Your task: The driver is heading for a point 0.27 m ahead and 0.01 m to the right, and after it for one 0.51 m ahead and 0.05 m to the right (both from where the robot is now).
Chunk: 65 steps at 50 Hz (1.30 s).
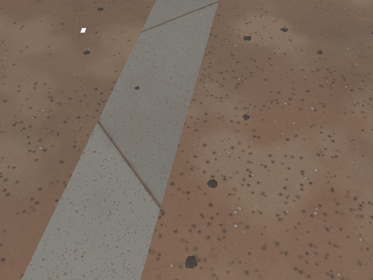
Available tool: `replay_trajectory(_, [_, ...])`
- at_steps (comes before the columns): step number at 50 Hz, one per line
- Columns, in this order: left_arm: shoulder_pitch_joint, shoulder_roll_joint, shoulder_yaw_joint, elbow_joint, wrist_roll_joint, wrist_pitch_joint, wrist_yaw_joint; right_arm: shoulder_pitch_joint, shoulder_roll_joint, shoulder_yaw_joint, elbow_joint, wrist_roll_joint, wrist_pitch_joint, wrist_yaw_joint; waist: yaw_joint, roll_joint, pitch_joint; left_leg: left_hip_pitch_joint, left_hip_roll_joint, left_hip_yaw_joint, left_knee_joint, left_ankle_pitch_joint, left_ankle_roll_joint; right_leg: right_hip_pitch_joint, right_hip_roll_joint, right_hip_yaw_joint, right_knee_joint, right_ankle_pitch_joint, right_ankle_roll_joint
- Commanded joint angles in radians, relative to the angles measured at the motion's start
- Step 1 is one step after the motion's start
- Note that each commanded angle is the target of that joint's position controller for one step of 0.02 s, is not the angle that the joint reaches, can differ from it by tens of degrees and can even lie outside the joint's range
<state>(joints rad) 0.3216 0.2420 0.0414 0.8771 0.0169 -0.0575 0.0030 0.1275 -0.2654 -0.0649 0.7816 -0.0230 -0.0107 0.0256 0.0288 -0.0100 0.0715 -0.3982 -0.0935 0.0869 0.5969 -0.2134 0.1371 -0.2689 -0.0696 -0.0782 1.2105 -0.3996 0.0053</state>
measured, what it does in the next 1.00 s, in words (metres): walks ahead: right foot, then left foot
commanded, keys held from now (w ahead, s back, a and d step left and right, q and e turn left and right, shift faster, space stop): w+q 0.16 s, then w+e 0.32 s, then no key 0.52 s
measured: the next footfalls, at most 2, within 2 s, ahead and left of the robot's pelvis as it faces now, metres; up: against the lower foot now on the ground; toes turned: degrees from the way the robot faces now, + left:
right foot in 0.46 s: +0.44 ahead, -0.09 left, +0.00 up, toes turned +1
left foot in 0.96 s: +0.53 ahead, +0.09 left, +0.00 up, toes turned +0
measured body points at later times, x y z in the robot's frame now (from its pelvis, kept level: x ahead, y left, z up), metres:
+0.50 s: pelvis +0.29 -0.02 +0.00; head +0.32 -0.03 +0.45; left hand +0.45 +0.23 -0.10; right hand +0.28 -0.30 -0.14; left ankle +0.08 +0.04 -0.69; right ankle +0.40 -0.09 -0.72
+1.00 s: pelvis +0.44 -0.01 +0.02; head +0.46 -0.01 +0.47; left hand +0.49 +0.23 -0.13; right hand +0.53 -0.26 -0.12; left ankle +0.49 +0.09 -0.72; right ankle +0.40 -0.09 -0.72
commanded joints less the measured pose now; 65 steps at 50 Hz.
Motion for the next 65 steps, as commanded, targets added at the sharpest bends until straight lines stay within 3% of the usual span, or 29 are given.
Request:
replay_trajectory(1, [-0.05, 0.117, 0.021, -0.119, 0.008, -0.028, -0.003, 0.156, -0.142, -0.043, 0.007, 0.019, -0.009, -0.026, -0.037, -0.016, -0.072, 0.348, 0.306, -0.444, -0.338, 0.282, 0.172, -0.376, -0.056, 0.111, 0.016, 0.07, -0.002])
replay_trajectory(3, [-0.008, 0.107, 0.019, -0.107, 0.033, 0.01, -0.007, 0.13, -0.118, -0.032, -0.002, 0.024, -0.028, -0.023, 0.0, 0.003, -0.087, 0.269, 0.252, -0.375, -0.357, 0.367, 0.157, -0.288, -0.055, 0.106, -0.045, 0.077, 0.018])
replay_trajectory(6, [-0.063, 0.089, 0.016, -0.132, 0.033, 0.034, -0.015, 0.176, -0.15, -0.039, 0.011, 0.024, -0.045, -0.017, -0.005, 0.02, -0.068, 0.228, 0.213, -0.348, -0.391, 0.342, 0.151, -0.321, -0.048, 0.083, -0.148, 0.149, 0.043])
replay_trajectory(10, [-0.205, 0.085, 0.012, -0.172, 0.028, 0.034, -0.021, 0.257, -0.134, -0.032, 0.034, 0.024, -0.048, -0.017, -0.058, 0.054, -0.03, 0.297, 0.199, -0.335, -0.418, 0.325, 0.106, -0.411, -0.046, 0.072, -0.348, 0.32, 0.05])
replay_trajectory(13, [-0.28, 0.076, 0.005, -0.187, 0.018, 0.027, -0.03, 0.314, -0.122, -0.023, 0.06, 0.019, -0.06, -0.021, -0.097, 0.065, -0.028, 0.381, 0.208, -0.29, -0.415, 0.427, 0.063, -0.411, -0.034, 0.052, -0.462, 0.413, 0.021])
replay_trajectory(17, [-0.372, 0.08, -0.001, -0.218, 0.009, 0.018, -0.04, 0.356, -0.125, -0.013, 0.086, 0.002, -0.065, -0.032, -0.126, 0.068, 0.004, 0.494, 0.251, -0.251, -0.415, 0.493, 0.052, -0.42, -0.004, 0.024, -0.57, 0.401, -0.034])
replay_trajectory(20, [-0.324, 0.093, 0.004, -0.21, 0.005, 0.013, -0.043, 0.319, -0.139, -0.011, 0.097, -0.009, -0.067, -0.046, -0.077, 0.077, 0.007, 0.522, 0.28, -0.192, -0.36, 0.707, 0.028, -0.302, 0.05, 0.01, -0.64, 0.299, -0.091])
replay_trajectory(22, [-0.162, 0.122, 0.02, -0.157, 0.003, 0.01, -0.03, 0.296, -0.16, -0.012, 0.103, -0.017, -0.066, -0.051, -0.005, 0.086, -0.078, 0.536, 0.273, -0.143, -0.161, 1.002, 0.003, -0.105, 0.129, -0.015, -0.663, 0.215, -0.133])
replay_trajectory(23, [-0.015, 0.134, 0.03, -0.109, 0.009, 0.004, -0.022, 0.28, -0.165, -0.011, 0.102, -0.015, -0.063, -0.05, 0.064, 0.064, -0.151, 0.492, 0.247, -0.104, 0.032, 1.002, -0.013, 0.064, 0.149, -0.019, -0.73, 0.249, -0.159])
replay_trajectory(24, [0.145, 0.189, 0.048, -0.075, 0.028, -0.001, -0.011, 0.273, -0.146, -0.001, 0.078, -0.009, -0.068, -0.051, 0.126, 0.008, -0.247, 0.304, 0.216, -0.074, 0.302, 0.739, -0.031, 0.309, -0.001, 0.168, -0.741, 0.195, -0.217])
replay_trajectory(25, [0.178, 0.298, 0.078, -0.07, 0.038, 0.001, -0.008, 0.373, -0.062, 0.014, 0.055, 0.026, -0.071, -0.037, 0.061, -0.24, -0.325, -0.076, -0.002, -0.02, 0.722, -0.012, -0.096, 0.549, -0.287, 0.705, -0.814, 0.298, -0.39])
replay_trajectory(26, [0.089, 0.227, 0.064, -0.074, -0.014, 0.009, -0.021, 0.334, -0.124, 0.005, 0.063, -0.006, -0.073, -0.042, 0.029, -0.107, -0.297, -0.161, 0.014, -0.148, 0.796, -0.24, -0.084, 0.49, -0.294, 0.792, -0.886, 0.493, -0.386])
replay_trajectory(27, [-0.002, 0.19, 0.053, -0.093, -0.022, 0.008, -0.021, 0.277, -0.117, 0.007, 0.049, -0.001, -0.075, -0.04, -0.004, -0.043, -0.172, -0.172, 0.07, -0.162, 0.779, -0.175, -0.091, 0.353, -0.277, 0.596, -0.869, 0.658, -0.367])
replay_trajectory(28, [-0.034, 0.134, 0.038, -0.092, -0.013, 0.003, -0.023, 0.237, -0.105, 0.014, 0.045, 0.001, -0.078, -0.039, -0.013, 0.027, -0.121, -0.152, 0.097, -0.153, 0.734, -0.148, -0.097, 0.263, -0.234, 0.479, -0.873, 0.85, -0.342])
replay_trajectory(30, [-0.048, 0.09, 0.019, -0.066, -0.017, -0.008, -0.016, 0.236, -0.085, 0.02, 0.045, -0.008, -0.052, -0.033, -0.054, 0.0, -0.089, -0.08, 0.132, -0.141, 0.614, -0.139, -0.115, 0.147, -0.149, 0.311, -0.913, 0.97, -0.274])
replay_trajectory(35, [-0.024, 0.126, 0.015, -0.027, -0.008, -0.015, -0.01, 0.24, -0.046, 0.028, 0.065, -0.006, -0.009, -0.026, -0.076, -0.039, -0.122, -0.031, 0.121, -0.091, 0.432, -0.054, -0.154, 0.106, -0.09, 0.171, -0.93, 1.138, -0.238])
replay_trajectory(39, [0.001, 0.113, 0.005, -0.001, -0.007, 0.001, -0.003, 0.143, -0.034, 0.035, 0.061, 0.0, 0.002, -0.033, -0.038, -0.074, -0.121, -0.024, 0.128, -0.072, 0.248, 0.042, -0.157, 0.137, -0.062, 0.136, -0.917, 1.065, -0.182])
replay_trajectory(43, [0.015, 0.103, -0.002, 0.026, 0.002, 0.013, 0.007, 0.097, -0.034, 0.037, 0.075, 0.008, 0.006, -0.051, -0.013, -0.076, -0.107, 0.025, 0.12, -0.074, 0.12, 0.033, -0.145, 0.163, -0.088, 0.165, -0.89, 0.977, -0.186])
replay_trajectory(46, [-0.007, 0.092, -0.009, 0.041, 0.003, 0.022, 0.017, 0.112, -0.029, 0.039, 0.101, 0.009, 0.0, -0.065, -0.02, -0.074, -0.074, 0.102, 0.109, -0.079, -0.029, -0.016, -0.118, 0.156, -0.111, 0.216, -0.845, 0.878, -0.195])
replay_trajectory(47, [-0.025, 0.088, -0.012, 0.045, -0.004, 0.024, 0.021, 0.136, -0.019, 0.043, 0.116, 0.007, -0.005, -0.069, -0.041, -0.054, -0.064, 0.173, 0.114, -0.085, -0.151, 0.059, -0.105, 0.133, -0.103, 0.224, -0.818, 0.807, -0.176])
replay_trajectory(48, [-0.023, 0.081, -0.016, 0.047, -0.007, 0.021, 0.023, 0.167, -0.038, 0.041, 0.131, 0.0, -0.016, -0.074, -0.053, -0.009, -0.077, 0.287, 0.168, -0.145, -0.25, 0.255, -0.094, 0.085, -0.083, 0.232, -0.798, 0.685, -0.136])
replay_trajectory(49, [0.039, 0.063, -0.02, 0.045, -0.002, 0.018, 0.024, 0.199, -0.106, 0.03, 0.141, -0.005, -0.024, -0.079, -0.011, 0.076, -0.123, 0.403, 0.292, -0.26, -0.214, 0.553, -0.066, 0.039, -0.026, 0.205, -0.763, 0.441, -0.104])
replay_trajectory(50, [0.147, 0.018, -0.027, 0.092, -0.017, 0.032, 0.025, 0.145, -0.108, 0.032, 0.148, 0.015, -0.017, -0.075, 0.04, 0.174, -0.136, 0.368, 0.359, -0.309, -0.184, 0.681, 0.036, 0.056, 0.051, 0.158, -0.789, 0.132, -0.085])
replay_trajectory(51, [0.12, 0.043, -0.027, 0.116, -0.008, 0.047, 0.034, 0.113, -0.047, 0.046, 0.141, 0.016, -0.014, -0.065, 0.018, 0.134, -0.122, 0.296, 0.352, -0.318, -0.203, 0.59, 0.04, 0.12, 0.059, 0.152, -0.831, 0.086, -0.079])
replay_trajectory(52, [0.084, 0.056, -0.023, 0.12, -0.005, 0.054, 0.036, 0.081, -0.033, 0.051, 0.141, 0.013, -0.014, -0.058, 0.015, 0.115, -0.076, 0.25, 0.295, -0.281, -0.218, 0.463, 0.002, 0.133, 0.053, 0.171, -0.872, 0.138, -0.079])
replay_trajectory(54, [0.018, 0.079, -0.017, 0.124, -0.006, 0.06, 0.031, 0.096, -0.039, 0.049, 0.164, 0.013, -0.009, -0.063, -0.013, 0.092, -0.039, 0.239, 0.215, -0.223, -0.234, 0.318, -0.049, 0.138, 0.025, 0.193, -0.892, 0.257, -0.082])
replay_trajectory(55, [0.017, 0.07, -0.02, 0.131, -0.007, 0.059, 0.029, 0.114, -0.044, 0.047, 0.182, 0.018, -0.008, -0.067, -0.015, 0.089, -0.043, 0.256, 0.203, -0.214, -0.239, 0.299, -0.057, 0.137, 0.013, 0.196, -0.894, 0.286, -0.081])
replay_trajectory(59, [0.019, 0.042, -0.033, 0.175, -0.009, 0.053, 0.038, 0.122, -0.035, 0.045, 0.218, 0.019, -0.006, -0.068, -0.023, 0.021, -0.052, 0.312, 0.206, -0.213, -0.237, 0.326, -0.052, 0.13, 0.006, 0.193, -0.909, 0.292, -0.067])
replay_trajectory(65, [0.02, 0.027, -0.042, 0.219, -0.008, 0.057, 0.044, 0.126, -0.024, 0.047, 0.269, 0.017, -0.001, -0.069, -0.026, 0.007, -0.034, 0.307, 0.198, -0.211, -0.253, 0.292, -0.053, 0.131, 0.0, 0.19, -0.913, 0.281, -0.066])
